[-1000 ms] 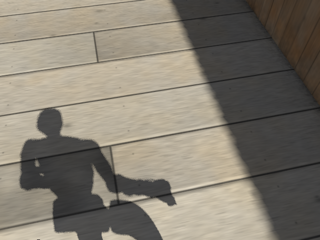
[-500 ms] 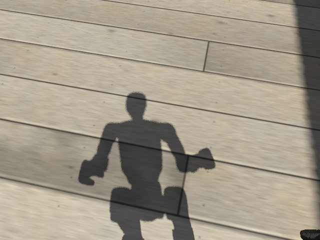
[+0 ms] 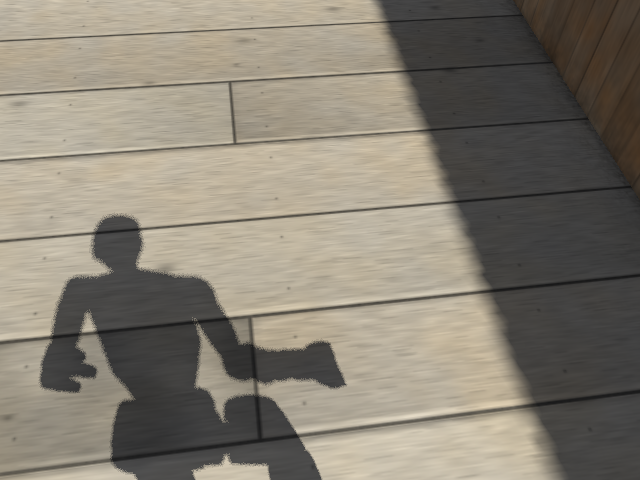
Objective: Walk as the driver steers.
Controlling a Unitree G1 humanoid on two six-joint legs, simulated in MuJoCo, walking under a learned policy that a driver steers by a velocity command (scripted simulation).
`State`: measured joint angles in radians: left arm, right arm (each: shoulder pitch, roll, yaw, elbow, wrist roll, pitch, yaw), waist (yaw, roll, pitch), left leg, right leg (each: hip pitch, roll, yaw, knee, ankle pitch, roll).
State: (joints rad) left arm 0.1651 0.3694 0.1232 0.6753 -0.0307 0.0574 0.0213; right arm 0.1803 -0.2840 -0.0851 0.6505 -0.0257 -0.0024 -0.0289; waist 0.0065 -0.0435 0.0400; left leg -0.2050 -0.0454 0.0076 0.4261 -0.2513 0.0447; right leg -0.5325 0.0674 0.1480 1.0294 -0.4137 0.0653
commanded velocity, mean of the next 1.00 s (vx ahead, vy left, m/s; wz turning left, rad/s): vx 0.00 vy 0.00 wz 0.26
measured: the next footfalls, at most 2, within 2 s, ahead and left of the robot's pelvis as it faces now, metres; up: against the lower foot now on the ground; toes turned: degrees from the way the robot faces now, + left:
right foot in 0.28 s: +0.03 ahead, -0.18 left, +0.00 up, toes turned -7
left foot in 0.68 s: +0.02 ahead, +0.09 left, +0.00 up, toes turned +17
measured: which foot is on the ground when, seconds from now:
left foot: down 0.00-0.30, up 0.32-0.66, down 0.68-1.00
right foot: up 0.00-0.26, down 0.28-0.68, up 0.70-1.00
